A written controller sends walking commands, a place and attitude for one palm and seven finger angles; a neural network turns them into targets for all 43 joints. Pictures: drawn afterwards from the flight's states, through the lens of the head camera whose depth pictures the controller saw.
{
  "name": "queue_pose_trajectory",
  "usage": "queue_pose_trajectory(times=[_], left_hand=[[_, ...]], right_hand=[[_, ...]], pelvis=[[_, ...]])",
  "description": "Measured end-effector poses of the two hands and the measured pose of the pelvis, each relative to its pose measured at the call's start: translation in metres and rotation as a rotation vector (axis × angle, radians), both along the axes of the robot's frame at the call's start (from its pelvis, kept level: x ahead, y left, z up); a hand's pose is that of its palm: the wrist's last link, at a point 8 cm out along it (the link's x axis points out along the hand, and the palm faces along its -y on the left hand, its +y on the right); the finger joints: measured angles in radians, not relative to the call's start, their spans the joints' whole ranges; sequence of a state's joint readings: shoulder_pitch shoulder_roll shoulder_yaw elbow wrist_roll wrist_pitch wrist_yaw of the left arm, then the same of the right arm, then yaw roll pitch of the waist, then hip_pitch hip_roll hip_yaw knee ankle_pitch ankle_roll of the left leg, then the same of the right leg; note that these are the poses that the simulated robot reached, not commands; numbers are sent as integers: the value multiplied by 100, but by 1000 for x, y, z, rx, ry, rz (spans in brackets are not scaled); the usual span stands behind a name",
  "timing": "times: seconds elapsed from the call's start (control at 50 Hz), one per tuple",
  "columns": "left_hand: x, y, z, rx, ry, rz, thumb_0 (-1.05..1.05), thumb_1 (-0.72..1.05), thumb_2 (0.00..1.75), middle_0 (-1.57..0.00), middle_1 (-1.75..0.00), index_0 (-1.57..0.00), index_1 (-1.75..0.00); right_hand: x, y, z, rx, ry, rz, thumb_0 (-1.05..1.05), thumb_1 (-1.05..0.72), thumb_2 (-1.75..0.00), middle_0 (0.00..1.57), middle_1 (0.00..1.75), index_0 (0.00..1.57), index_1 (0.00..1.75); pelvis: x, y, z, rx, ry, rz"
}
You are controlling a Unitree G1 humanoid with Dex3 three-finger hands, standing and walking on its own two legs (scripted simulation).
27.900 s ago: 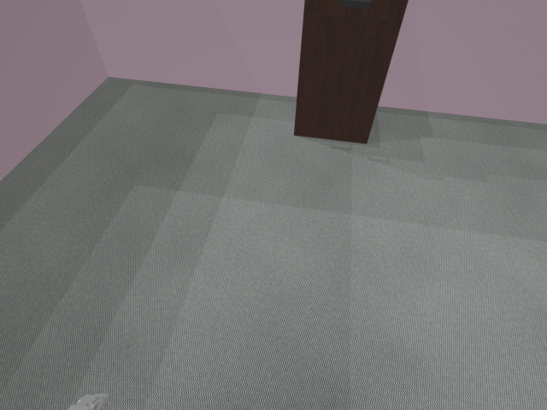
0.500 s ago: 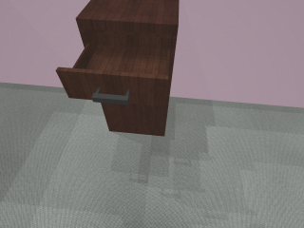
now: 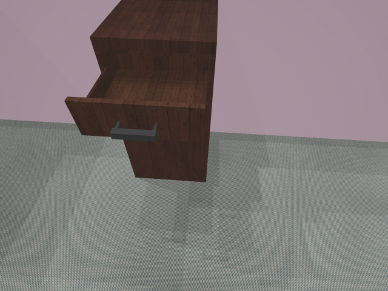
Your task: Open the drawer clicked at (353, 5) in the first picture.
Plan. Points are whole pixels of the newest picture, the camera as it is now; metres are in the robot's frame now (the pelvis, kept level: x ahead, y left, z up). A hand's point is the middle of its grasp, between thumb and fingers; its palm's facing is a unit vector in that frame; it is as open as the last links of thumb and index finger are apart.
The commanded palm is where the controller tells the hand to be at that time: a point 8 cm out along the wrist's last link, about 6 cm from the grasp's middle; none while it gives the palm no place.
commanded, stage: look to check the result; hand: left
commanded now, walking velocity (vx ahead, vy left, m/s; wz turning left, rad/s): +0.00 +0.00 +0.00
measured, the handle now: (135, 129) +0.54 +0.20 -0.01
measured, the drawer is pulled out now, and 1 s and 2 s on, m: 0.30 0.30 0.30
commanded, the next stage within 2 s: stand and wait in 0.62 s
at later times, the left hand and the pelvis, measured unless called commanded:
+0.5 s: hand out of the picture +0.00 +0.16 -0.18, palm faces +0.02 -0.98 -0.19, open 7.4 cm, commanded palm none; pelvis +0.01 -0.01 +0.00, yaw +0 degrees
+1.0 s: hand out of the picture +0.02 +0.17 -0.17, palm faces +0.01 -0.98 -0.21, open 7.4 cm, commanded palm none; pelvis +0.02 -0.01 +0.00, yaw -1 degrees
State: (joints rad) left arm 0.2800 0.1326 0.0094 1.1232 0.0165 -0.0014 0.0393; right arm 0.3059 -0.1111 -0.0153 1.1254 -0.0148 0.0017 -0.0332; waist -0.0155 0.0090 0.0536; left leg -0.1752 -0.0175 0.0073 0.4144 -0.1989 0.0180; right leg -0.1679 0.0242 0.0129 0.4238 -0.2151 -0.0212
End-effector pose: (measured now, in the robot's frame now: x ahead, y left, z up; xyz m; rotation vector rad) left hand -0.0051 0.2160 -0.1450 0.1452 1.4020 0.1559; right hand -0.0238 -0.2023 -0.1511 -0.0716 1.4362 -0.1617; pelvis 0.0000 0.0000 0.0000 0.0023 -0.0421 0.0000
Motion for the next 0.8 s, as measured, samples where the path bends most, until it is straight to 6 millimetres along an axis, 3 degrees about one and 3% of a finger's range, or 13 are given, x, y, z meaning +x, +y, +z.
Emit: queue_pose_trajectory(times=[0.32, 0.8], left_hand=[[-10, -8, 0, -8, 50, 7, 0, 91, 90, -20, -30, -20, -30], [17, -3, 1, 5, 6, -11, 0, 91, 90, -20, -30, -20, -30]], right_hand=[[6, -13, 3, -19, 16, 4, 1, -91, -89, 19, 30, 19, 30], [24, -17, 4, -27, -9, 5, 1, -91, -89, 19, 30, 19, 30]], pelvis=[[4, -6, 1, -2, 2, -3], [12, -8, 2, -1, 5, -7]])
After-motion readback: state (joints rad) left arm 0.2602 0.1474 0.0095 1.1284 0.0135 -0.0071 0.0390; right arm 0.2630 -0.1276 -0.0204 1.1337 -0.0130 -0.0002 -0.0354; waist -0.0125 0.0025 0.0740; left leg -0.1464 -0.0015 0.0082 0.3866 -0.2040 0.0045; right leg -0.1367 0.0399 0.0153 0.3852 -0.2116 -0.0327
